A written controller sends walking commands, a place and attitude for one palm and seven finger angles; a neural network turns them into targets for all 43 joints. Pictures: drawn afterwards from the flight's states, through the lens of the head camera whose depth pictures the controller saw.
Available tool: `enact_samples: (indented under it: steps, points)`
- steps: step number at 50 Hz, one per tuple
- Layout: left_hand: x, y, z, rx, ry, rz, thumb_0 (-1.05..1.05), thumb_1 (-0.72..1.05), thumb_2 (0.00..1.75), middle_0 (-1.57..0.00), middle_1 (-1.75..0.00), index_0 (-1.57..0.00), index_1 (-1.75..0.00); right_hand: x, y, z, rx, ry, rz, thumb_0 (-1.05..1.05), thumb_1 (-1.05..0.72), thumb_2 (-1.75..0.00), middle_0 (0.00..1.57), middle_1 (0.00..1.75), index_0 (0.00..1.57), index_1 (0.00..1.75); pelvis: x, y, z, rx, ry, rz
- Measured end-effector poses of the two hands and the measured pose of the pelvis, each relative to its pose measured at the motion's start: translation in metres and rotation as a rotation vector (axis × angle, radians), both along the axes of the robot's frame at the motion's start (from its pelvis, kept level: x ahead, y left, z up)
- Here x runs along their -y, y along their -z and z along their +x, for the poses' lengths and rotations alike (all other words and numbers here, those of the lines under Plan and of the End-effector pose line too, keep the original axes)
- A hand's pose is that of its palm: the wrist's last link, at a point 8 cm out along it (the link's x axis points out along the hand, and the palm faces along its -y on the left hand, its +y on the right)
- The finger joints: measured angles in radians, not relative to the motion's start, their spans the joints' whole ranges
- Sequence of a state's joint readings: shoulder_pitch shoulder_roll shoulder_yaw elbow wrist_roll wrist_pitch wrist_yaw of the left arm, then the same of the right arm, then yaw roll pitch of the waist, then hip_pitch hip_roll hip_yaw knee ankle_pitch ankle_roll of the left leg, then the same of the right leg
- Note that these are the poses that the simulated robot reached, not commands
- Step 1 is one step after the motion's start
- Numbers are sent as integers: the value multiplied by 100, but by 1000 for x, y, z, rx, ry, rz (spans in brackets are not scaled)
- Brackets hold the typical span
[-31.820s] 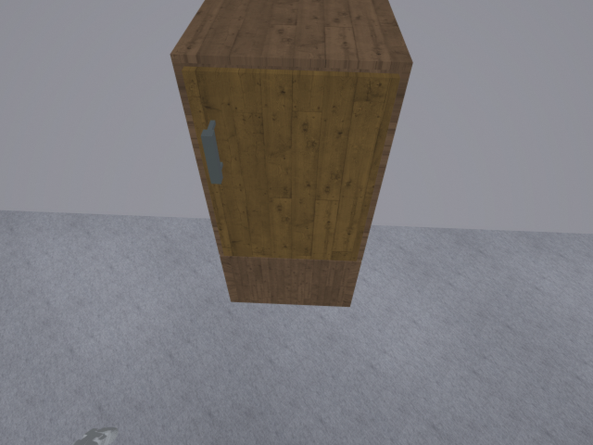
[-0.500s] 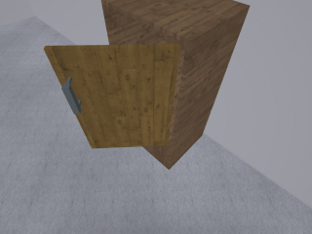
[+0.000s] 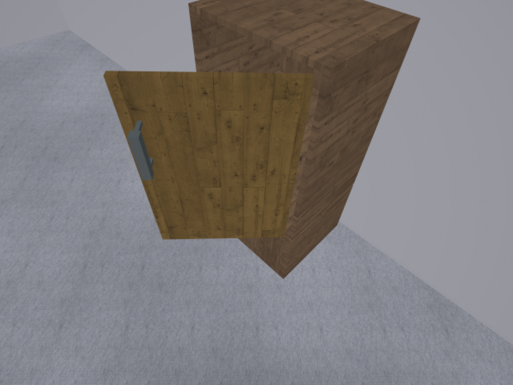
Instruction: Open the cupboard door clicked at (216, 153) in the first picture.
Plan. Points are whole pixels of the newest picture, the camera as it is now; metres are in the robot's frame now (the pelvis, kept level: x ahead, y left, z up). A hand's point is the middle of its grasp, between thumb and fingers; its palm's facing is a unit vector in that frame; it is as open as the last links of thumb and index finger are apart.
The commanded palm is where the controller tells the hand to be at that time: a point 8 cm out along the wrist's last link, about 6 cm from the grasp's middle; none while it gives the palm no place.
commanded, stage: shuffle to correct the standing spot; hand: left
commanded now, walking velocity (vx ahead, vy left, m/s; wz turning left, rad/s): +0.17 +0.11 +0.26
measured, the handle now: (143, 150) +0.59 +0.30 -0.01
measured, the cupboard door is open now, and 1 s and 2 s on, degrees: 47 47 47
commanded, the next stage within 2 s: come to a stop and stand still in 0.18 s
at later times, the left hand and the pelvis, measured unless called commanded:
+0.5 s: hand out of the picture +0.10 +0.21 -0.17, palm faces +0.09 -0.98 -0.19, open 7.3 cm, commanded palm none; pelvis +0.05 +0.03 +0.00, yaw +4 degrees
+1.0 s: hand out of the picture +0.07 +0.21 -0.18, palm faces +0.07 -0.97 -0.23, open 7.4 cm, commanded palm none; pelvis +0.05 +0.02 -0.01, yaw +4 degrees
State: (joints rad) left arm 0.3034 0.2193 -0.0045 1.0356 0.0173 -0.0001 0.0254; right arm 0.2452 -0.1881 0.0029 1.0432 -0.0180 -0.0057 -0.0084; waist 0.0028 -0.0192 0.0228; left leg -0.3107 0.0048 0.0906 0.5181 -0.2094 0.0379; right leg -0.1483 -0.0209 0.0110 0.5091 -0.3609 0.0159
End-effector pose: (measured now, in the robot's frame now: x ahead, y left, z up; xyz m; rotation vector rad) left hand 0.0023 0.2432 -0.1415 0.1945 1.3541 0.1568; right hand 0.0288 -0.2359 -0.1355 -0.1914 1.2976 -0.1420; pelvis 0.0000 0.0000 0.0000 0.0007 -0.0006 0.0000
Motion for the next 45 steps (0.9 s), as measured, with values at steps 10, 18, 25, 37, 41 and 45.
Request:
enact_samples:
  steps: [10,18,25,37,41,45]
  points:
    - [-6,19,-33,-78,-105,-40,0,91,90,-20,-30,-20,-30,-5,3,17,-48,-50,-34,1,-91,-90,20,30,20,30,-16,12,23,6,-54,-1]
    - [-18,11,13,-55,-82,-51,1,91,90,-20,-30,-20,-30,-32,-5,33,-11,-45,-18,0,-91,-90,20,30,20,30,-29,2,38,-3,-47,5]
    - [-11,-4,82,95,-71,-31,1,93,90,-20,-30,-20,-30,-49,1,37,-64,-45,37,1,-92,-90,20,30,20,30,-26,-4,51,-4,-70,6]
    - [3,2,112,155,-44,-28,0,92,90,-20,-30,-20,-30,-28,11,52,-63,-5,30,1,-92,-90,20,30,20,30,-12,5,58,-2,-85,14]
    - [-2,5,106,143,-69,-39,0,92,90,-20,-30,-20,-30,-28,4,52,-56,-20,9,1,-91,-90,20,30,20,30,-14,3,57,0,-75,19]
    - [-4,5,92,123,-70,-20,0,91,90,-20,-30,-20,-30,-28,5,58,-31,-36,14,0,-91,-90,20,30,20,30,-16,4,54,6,-67,9]
